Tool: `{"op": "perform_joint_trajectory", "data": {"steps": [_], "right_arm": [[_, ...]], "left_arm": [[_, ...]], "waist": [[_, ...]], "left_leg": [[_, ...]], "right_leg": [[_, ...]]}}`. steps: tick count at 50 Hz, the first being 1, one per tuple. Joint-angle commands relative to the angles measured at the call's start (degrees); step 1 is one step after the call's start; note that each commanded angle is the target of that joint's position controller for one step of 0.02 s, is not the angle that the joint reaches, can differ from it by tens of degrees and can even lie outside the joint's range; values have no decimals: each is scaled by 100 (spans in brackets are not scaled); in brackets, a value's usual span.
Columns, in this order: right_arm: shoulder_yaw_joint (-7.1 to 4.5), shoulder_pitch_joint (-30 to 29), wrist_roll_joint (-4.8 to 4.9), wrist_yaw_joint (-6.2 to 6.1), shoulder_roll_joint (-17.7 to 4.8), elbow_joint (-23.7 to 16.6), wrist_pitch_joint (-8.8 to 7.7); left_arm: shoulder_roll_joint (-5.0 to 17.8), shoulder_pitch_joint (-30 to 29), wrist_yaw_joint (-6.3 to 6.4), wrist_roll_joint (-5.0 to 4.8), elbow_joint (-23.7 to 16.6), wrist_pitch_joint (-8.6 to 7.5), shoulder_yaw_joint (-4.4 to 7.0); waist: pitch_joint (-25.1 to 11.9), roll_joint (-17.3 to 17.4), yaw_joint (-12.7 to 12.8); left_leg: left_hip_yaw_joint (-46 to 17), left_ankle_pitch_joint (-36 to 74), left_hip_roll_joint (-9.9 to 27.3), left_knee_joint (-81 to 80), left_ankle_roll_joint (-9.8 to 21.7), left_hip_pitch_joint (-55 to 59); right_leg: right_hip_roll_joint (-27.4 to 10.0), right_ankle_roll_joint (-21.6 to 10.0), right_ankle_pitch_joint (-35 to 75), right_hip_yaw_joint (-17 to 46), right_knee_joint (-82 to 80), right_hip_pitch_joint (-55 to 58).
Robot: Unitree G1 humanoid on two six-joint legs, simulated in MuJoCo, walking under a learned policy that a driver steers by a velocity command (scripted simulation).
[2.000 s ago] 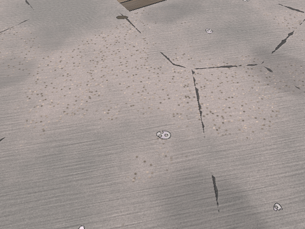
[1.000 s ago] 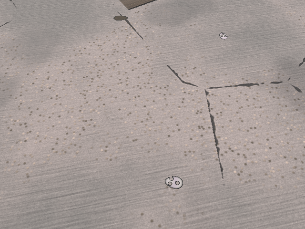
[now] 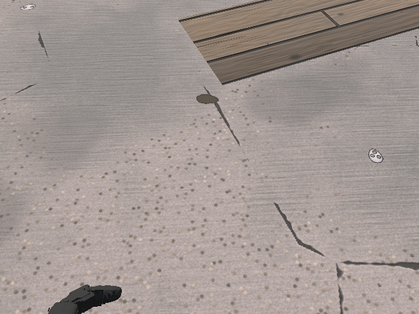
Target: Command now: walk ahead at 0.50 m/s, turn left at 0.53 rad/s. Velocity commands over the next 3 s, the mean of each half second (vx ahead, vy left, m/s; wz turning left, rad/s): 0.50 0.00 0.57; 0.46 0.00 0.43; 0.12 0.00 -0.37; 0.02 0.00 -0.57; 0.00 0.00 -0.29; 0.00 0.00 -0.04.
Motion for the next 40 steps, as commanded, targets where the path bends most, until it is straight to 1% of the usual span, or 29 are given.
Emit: {"op": "perform_joint_trajectory", "data": {"steps": [1,2,3,4,5,6,7,8,9,11,13,16,19,23,24,25,26,27,28,29,30,31,32,33,34,35,36,38,40], "right_arm": [[-235,-352,36,11,-1033,-417,-89],[-160,-405,110,45,-729,-647,-133],[-62,221,311,27,-198,-822,-107],[-132,318,138,-13,-691,-700,-11],[-150,-81,38,25,-762,-679,31],[-128,-413,12,87,-631,-733,40],[-132,-545,-44,138,-580,-771,83],[-133,-602,-99,203,-558,-797,157],[-127,-550,-98,246,-510,-844,227],[-111,-837,-95,299,-494,-982,310],[-86,-1244,-110,356,-490,-1147,343],[-26,-1867,-91,431,-442,-1396,335],[65,-2440,-82,505,-353,-1606,308],[86,-2932,-123,542,-431,-1845,302],[75,-2942,-139,528,-463,-1871,305],[54,-2855,-155,502,-503,-1866,309],[19,-2602,-170,465,-569,-1817,304],[-43,-2071,-175,420,-667,-1676,270],[-140,-1134,-219,344,-817,-1378,212],[-320,-413,-287,246,-1390,-1245,201],[-438,-640,-102,200,-1946,-1392,245],[-415,-442,-23,147,-1814,-1402,314],[-345,-683,17,93,-1559,-1298,306],[-255,-910,40,82,-1246,-1272,257],[-209,-1145,74,56,-1124,-1294,218],[-162,-1324,104,60,-1005,-1360,178],[-148,-1282,108,81,-1006,-1361,113],[-158,-1097,110,105,-1074,-1273,31],[-147,-826,95,108,-1085,-1177,-7]], "left_arm": [[909,1268,130,19,-22,-216,294],[1352,2219,224,172,35,-274,401],[1861,2273,232,284,-13,-204,496],[1493,1972,206,183,-40,-100,469],[887,1538,184,126,-155,-86,320],[641,1346,163,104,-132,-109,249],[575,1360,174,110,-84,-136,223],[520,1456,190,77,8,-169,202],[615,1577,182,51,76,-227,221],[643,1785,147,-16,164,-324,245],[699,1921,144,-19,211,-350,269],[707,2118,139,0,312,-331,271],[818,2223,148,-3,358,-316,295],[1013,2566,203,2,502,-219,346],[1066,2614,217,8,535,-175,355],[1150,2643,233,11,561,-129,371],[1253,2671,246,11,584,-76,391],[1330,2671,248,6,584,-13,402],[1344,2601,242,-14,527,38,392],[1045,2673,202,-70,264,30,307],[744,2519,104,-50,-199,-27,266],[1086,1769,88,23,-342,-61,323],[911,1634,68,-54,-396,-123,259],[866,1781,83,-41,-279,-151,243],[856,1869,82,56,-275,-82,244],[844,2103,80,148,-190,31,237],[838,2138,67,184,-219,125,240],[763,1996,25,177,-258,222,230],[727,1572,-9,170,-373,240,215]], "waist": [[-629,339,1022],[-1495,-273,1361],[-1994,-1560,988],[-1726,-1105,788],[-882,-333,734],[-402,-65,707],[-264,-246,655],[-147,-364,604],[-249,-583,537],[-248,-460,526],[-174,-351,566],[12,-336,658],[158,-352,772],[291,-337,899],[261,-359,881],[161,-422,824],[-34,-487,706],[-367,-468,480],[-902,-234,59],[-1591,501,-164],[-1928,1566,190],[-1624,562,-117],[-939,375,98],[-462,64,391],[-365,122,621],[-380,144,779],[-390,296,828],[-307,218,843],[-130,271,701]], "left_leg": [[-724,3871,997,1557,391,-773],[-355,2584,601,3109,261,-1554],[275,-1114,-227,4557,113,-3323],[255,-972,254,5278,181,-3805],[258,-381,528,5336,169,-3863],[298,12,710,5097,109,-3741],[339,173,835,4911,56,-3601],[370,291,903,4817,19,-3482],[442,352,889,4830,-26,-3429],[485,543,942,4814,-81,-3694],[534,877,1024,4649,-138,-4062],[701,1458,1036,3871,-208,-4235],[999,1965,1008,2796,-147,-3870],[1384,1533,874,1983,109,-3605],[1486,1277,763,1845,204,-3461],[1611,965,582,1747,312,-3203],[1713,649,364,1672,434,-2834],[1746,480,124,1496,580,-2245],[1630,721,-21,1041,761,-994],[-44,-167,1145,823,1186,770],[-3159,204,2576,63,1884,1812],[-2906,945,2483,-159,1811,1643],[-2048,1557,2358,-136,1685,987],[-1460,2504,2027,-164,1413,215],[-1147,2615,1762,-279,1302,-275],[-931,2706,1603,-431,1253,-661],[-919,3011,1559,-455,1326,-870],[-688,2937,1376,-609,1296,-1005],[-599,2820,1283,-796,1160,-966]], "right_leg": [[119,-288,-153,-7,-696,2233],[-1108,-576,-1078,1159,-826,3597],[-2510,-1112,-1400,3552,-1406,4767],[-2505,-1303,-2137,4112,-1566,4241],[-2178,-1161,-2172,3187,-1666,3432],[-1844,-1032,-1460,2254,-1815,2798],[-1610,-887,-859,1649,-1911,2511],[-1352,-737,-329,1133,-2010,2304],[-1412,-790,187,932,-1988,2297],[-1431,-875,884,549,-2053,2402],[-1450,-929,1043,211,-2165,2524],[-1324,-908,1177,-332,-2264,2568],[-1278,-825,1227,-780,-2296,2560],[-1470,-737,1844,-1119,-2051,3136],[-1490,-702,2428,-1232,-1816,3300],[-1498,-665,3340,-1353,-1444,3440],[-1505,-642,4208,-1445,-881,3554],[-1488,-629,4637,-1510,-5,3554],[-1378,-491,4085,-1648,1306,3019],[-1120,-246,1900,-1674,3138,1311],[86,74,-2616,-1058,4934,-827],[-96,33,-2227,-80,5129,-1431],[-367,-28,-1680,1,4800,-1504],[-571,-59,-1430,16,4157,-1134],[-643,-10,-1421,61,3808,-792],[-678,44,-1359,74,3652,-418],[-646,99,-1414,47,3514,-257],[-612,180,-1134,-42,3108,-347],[-619,211,-592,-116,2627,-630]]}}
Next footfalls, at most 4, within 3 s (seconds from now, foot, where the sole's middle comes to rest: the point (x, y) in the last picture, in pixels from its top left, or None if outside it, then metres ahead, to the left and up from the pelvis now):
0.04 right None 0.18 -0.12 -0.77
0.56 left None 0.39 0.15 -0.77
1.10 right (146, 244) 0.71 0.16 -0.77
1.62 left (97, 278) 0.61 0.32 -0.77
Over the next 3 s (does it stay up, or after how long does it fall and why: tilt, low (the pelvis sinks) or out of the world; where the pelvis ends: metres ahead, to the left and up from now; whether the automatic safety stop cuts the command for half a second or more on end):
stays up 0.56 0.21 0.01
